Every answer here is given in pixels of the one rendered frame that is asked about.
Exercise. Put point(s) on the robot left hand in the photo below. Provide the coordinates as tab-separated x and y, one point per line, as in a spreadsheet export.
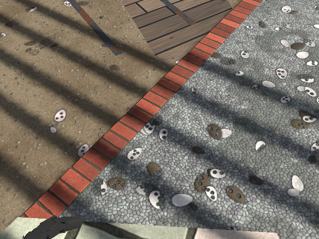
54	226

